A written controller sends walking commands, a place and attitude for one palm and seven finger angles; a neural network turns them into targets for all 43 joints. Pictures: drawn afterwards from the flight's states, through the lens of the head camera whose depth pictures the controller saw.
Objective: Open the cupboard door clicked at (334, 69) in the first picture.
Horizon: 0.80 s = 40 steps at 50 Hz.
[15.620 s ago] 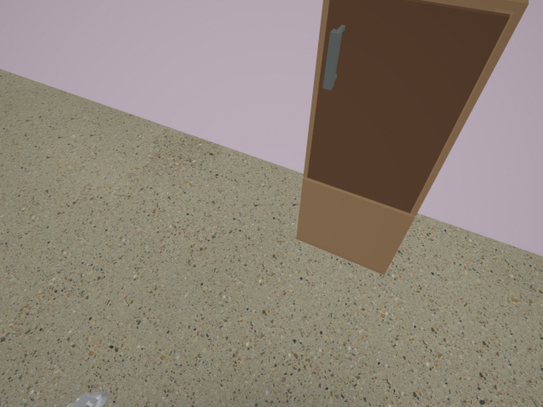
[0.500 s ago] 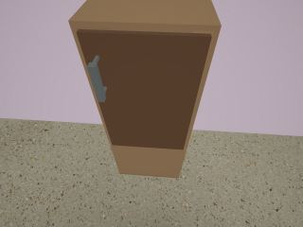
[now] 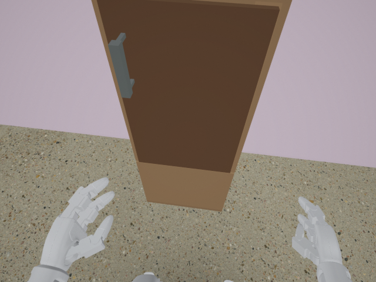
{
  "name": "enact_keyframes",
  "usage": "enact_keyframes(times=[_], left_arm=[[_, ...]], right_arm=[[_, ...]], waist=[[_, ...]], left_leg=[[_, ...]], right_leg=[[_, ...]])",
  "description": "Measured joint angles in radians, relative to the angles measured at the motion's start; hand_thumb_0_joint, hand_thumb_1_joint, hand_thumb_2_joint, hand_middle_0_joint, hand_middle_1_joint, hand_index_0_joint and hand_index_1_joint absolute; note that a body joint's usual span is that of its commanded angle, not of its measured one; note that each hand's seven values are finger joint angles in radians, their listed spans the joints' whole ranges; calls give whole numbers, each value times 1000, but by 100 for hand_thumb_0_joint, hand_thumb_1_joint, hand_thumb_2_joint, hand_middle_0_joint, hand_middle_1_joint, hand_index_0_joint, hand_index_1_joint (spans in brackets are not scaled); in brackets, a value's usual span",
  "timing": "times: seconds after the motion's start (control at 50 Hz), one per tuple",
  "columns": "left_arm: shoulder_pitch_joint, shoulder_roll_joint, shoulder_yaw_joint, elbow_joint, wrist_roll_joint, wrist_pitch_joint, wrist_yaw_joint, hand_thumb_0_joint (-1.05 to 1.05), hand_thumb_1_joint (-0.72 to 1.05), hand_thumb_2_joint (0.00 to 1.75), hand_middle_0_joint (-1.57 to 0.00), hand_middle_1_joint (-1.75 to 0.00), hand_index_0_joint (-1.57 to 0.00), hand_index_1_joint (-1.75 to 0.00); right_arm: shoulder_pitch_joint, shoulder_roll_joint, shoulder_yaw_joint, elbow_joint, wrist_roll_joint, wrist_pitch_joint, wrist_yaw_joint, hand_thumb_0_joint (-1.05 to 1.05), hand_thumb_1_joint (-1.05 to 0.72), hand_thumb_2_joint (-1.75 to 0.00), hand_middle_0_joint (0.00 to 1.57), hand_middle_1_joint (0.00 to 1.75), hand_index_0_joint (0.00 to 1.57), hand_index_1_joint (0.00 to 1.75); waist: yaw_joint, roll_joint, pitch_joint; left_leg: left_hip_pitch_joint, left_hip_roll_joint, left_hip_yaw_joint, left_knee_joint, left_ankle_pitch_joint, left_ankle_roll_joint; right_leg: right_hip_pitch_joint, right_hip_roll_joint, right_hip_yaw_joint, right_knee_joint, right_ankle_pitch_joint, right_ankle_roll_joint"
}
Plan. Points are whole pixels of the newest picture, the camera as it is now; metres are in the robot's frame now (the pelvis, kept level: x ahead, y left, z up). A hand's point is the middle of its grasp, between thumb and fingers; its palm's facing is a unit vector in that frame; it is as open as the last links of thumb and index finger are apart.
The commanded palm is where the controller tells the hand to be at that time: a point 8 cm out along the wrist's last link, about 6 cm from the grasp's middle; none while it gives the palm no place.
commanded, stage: raise the hand with hooked fingers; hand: left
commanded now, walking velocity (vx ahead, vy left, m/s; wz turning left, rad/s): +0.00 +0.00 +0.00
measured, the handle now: (124, 66) +0.55 +0.20 +0.17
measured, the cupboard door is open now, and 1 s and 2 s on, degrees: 0 0 0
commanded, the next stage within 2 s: move the hooked fingers beside the handle in 1.72 s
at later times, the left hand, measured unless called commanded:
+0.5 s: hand (62, 204) +0.23 +0.25 +0.09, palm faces -0.03 -1.00 -0.07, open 11.4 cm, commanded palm +0.20 +0.30 +0.10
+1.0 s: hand (27, 160) +0.28 +0.30 +0.15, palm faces +0.00 -1.00 -0.06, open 13.8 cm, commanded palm +0.25 +0.34 +0.16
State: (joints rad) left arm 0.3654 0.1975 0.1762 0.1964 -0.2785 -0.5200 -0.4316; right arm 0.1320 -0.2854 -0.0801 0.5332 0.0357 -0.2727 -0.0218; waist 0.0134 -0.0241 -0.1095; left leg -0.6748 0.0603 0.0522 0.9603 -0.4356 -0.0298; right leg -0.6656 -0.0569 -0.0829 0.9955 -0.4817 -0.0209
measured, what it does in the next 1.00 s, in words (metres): stands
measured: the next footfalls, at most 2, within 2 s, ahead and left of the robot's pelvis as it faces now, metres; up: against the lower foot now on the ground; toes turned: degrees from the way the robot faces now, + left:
none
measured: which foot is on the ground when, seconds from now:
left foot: down 0.00-1.00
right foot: down 0.00-1.00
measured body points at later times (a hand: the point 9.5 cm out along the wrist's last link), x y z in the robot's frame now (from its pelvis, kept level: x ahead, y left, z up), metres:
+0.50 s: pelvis -0.01 +0.02 +0.02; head +0.02 +0.02 +0.47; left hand +0.23 +0.30 +0.09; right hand +0.13 -0.22 -0.07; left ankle +0.03 +0.14 -0.68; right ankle +0.01 -0.10 -0.68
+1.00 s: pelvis +0.01 +0.04 +0.04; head +0.02 +0.04 +0.49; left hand +0.27 +0.35 +0.16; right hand +0.20 -0.18 -0.02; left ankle +0.03 +0.14 -0.68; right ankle +0.01 -0.10 -0.68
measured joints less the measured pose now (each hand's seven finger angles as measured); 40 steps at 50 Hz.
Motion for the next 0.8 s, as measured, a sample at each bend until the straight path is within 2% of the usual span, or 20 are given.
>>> enact_keyframes(times=[0.04, 0.08, 0.16, 0.22, 0.34, 0.44, 0.62, 0.8], left_arm=[[35, 2, 13, -30, -13, 47, 1, 1, 62, 77, -22, -49, -22, -49], [60, 5, 23, -70, -11, 75, 28, 1, 57, 75, -23, -52, -22, -52], [42, 31, 33, -144, -3, 81, 53, 1, 47, 71, -23, -58, -23, -58], [-18, 56, 35, -158, -7, 107, 33, 1, 40, 68, -23, -63, -23, -62], [-98, 103, 67, -117, -34, 230, 6, 1, 26, 62, -24, -72, -24, -71], [-102, 115, 109, -101, -57, 251, 25, 0, 15, 57, -25, -79, -25, -79], [-164, 139, 140, -58, -58, 268, 7, 0, -6, 48, -27, -93, -27, -92], [-256, 170, 179, -24, -59, 341, -17, 0, -27, 39, -28, -106, -28, -106]], right_arm=[[1, -1, 3, -32, 4, 14, -11, 1, -91, -90, 20, 30, 20, 30], [9, 4, 13, -45, 3, 20, -21, 1, -91, -90, 20, 30, 20, 30], [33, 29, 55, -20, -4, 21, -36, 1, -91, -90, 20, 30, 20, 30], [50, 53, 91, 15, -2, 22, -41, 1, -91, -90, 20, 30, 20, 30], [108, 88, 135, 57, 3, 33, -45, 2, -90, -90, 21, 30, 20, 30], [163, 67, 131, 67, 4, 19, -48, 2, -90, -90, 21, 30, 20, 30], [170, 0, 103, 80, 14, -11, -64, 2, -90, -90, 21, 30, 20, 30], [122, 5, 116, 53, 19, -16, -74, 2, -91, -90, 20, 30, 20, 30]], waist=[[13, 0, 4], [25, 7, 10], [37, 23, 24], [31, 41, 36], [-8, 62, 44], [-26, 65, 46], [-21, 51, 63], [-2, 44, 69]], left_leg=[[-18, 3, -13, 34, -15, 1], [-27, 7, -30, 56, -24, 1], [-43, 12, -62, 78, -27, 1], [-43, 14, -73, 73, -19, 3], [7, 12, -47, -2, 17, 14], [58, 6, -22, -64, 39, 25], [129, -6, -8, -125, 56, 41], [213, -12, -8, -188, 70, 47]], right_leg=[[-8, 2, -10, 23, -15, -6], [-3, 7, -26, 28, -20, -9], [7, 14, -56, 19, -15, -9], [19, 18, -68, -2, -1, -8], [57, 19, -46, -76, 45, 4], [98, 16, -24, -135, 74, 16], [170, 9, -14, -205, 101, 32], [263, 8, -17, -284, 124, 39]])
